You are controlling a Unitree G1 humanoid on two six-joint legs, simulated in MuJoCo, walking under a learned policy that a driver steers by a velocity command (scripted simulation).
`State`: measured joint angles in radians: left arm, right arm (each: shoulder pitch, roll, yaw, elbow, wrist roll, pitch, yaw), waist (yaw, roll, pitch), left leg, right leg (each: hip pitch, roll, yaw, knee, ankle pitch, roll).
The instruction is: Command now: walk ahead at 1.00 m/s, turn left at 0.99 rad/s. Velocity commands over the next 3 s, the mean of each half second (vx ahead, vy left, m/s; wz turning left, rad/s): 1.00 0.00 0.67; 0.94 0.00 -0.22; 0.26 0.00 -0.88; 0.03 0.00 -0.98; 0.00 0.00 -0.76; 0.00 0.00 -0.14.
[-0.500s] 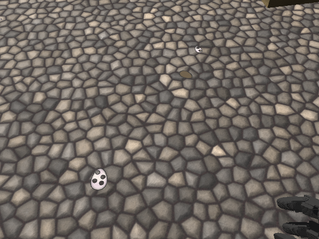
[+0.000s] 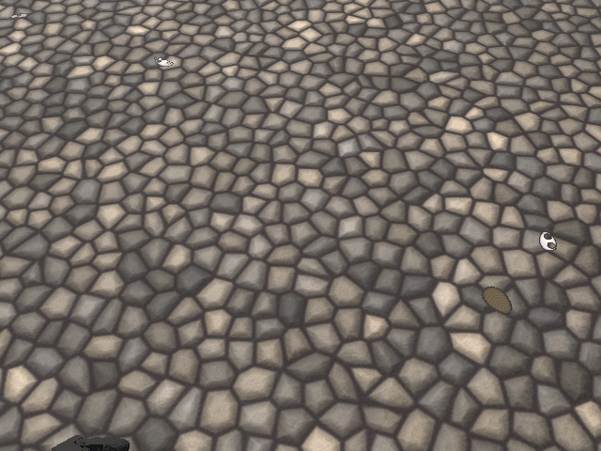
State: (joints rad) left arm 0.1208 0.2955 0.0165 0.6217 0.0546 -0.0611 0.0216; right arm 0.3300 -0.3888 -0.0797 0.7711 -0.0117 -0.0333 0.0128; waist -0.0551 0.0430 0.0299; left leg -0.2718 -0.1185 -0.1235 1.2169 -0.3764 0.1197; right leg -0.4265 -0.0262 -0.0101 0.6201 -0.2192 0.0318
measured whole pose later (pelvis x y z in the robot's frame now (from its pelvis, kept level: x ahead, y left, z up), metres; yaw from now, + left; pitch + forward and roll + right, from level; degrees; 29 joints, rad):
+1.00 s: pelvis +0.92 +0.15 +0.02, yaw +10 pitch +0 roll -1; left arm 0.42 0.31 0.06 0.89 0.01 -0.04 -0.02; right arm 0.09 -0.26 0.02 0.68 -0.06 -0.09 0.00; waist 0.05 0.01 0.06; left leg -0.57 0.04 -0.08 1.17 -0.32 -0.01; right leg -0.21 0.17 0.04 0.42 -0.19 -0.12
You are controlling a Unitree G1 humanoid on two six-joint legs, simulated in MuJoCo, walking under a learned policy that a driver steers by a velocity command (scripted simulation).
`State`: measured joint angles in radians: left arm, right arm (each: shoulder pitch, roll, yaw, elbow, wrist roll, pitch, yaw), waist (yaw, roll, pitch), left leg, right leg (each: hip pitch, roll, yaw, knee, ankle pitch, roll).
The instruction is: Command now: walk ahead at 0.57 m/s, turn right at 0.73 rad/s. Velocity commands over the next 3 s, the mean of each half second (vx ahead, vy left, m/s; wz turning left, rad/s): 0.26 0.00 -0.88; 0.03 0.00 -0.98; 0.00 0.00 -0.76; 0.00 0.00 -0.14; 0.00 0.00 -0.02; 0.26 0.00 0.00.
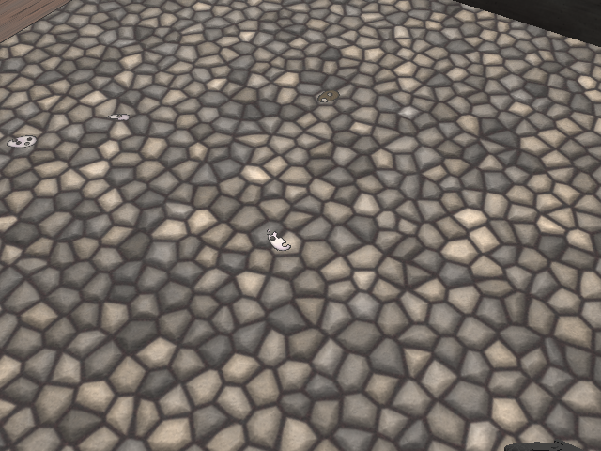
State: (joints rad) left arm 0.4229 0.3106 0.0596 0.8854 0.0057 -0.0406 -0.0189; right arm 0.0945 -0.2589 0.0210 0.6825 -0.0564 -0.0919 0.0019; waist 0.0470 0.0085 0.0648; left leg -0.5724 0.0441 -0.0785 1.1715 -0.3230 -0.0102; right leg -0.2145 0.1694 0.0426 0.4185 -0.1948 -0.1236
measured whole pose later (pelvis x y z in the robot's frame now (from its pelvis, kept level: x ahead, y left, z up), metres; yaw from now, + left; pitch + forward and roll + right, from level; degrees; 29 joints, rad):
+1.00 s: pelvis +0.30 +0.00 +0.00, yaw -57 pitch +3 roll +2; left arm 0.15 0.34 0.10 0.54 -0.02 0.06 0.03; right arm 0.04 -0.29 -0.08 0.72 0.01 -0.01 0.01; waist 0.02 -0.01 0.04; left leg -0.41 -0.08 -0.13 0.62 -0.29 -0.06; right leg -0.38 0.12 0.26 0.57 -0.22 -0.02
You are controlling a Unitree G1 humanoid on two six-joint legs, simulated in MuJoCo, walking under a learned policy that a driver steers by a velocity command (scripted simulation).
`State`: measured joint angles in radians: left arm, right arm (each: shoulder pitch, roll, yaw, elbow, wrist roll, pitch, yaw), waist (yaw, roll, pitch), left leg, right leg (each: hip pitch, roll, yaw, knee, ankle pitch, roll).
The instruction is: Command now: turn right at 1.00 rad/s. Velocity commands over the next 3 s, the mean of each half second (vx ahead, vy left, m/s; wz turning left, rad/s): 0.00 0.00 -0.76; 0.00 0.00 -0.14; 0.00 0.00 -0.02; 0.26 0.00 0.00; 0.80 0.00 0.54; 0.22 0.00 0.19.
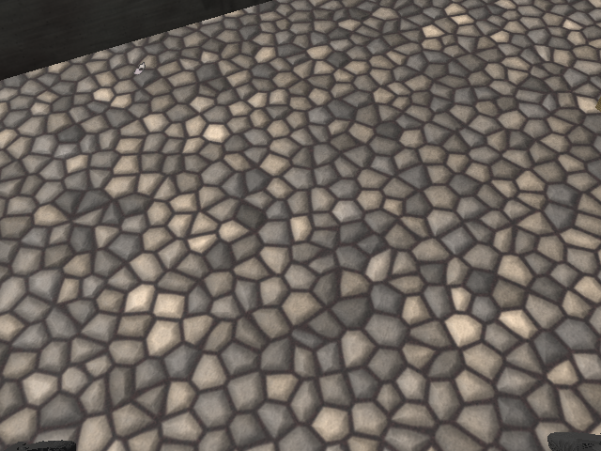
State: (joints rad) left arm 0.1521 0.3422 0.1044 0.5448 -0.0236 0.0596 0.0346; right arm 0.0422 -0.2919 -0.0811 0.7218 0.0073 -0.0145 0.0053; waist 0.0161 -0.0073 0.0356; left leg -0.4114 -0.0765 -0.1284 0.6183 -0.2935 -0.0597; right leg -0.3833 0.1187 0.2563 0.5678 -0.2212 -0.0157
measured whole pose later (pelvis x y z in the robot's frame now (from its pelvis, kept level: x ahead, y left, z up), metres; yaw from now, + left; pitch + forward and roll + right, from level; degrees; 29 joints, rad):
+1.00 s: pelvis +0.01 -0.03 +0.00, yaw -24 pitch -1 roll +0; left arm 0.17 0.24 0.04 0.79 0.01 0.02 0.01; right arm 0.17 -0.24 -0.03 0.82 -0.01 0.00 -0.01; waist 0.00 -0.01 0.03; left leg -0.21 0.03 0.01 0.52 -0.30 -0.02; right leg -0.23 0.04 0.03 0.51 -0.27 -0.02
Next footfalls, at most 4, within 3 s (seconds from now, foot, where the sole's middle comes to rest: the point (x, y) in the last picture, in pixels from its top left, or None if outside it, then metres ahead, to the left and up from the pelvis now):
0.02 left None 0.08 0.12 -0.77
0.44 right None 0.01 -0.15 -0.77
0.80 left None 0.09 0.08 -0.77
2.00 right None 0.05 -0.21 -0.77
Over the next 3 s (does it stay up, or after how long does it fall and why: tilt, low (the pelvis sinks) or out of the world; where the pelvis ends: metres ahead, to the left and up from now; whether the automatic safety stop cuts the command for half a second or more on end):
stays up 0.59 -0.21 -0.01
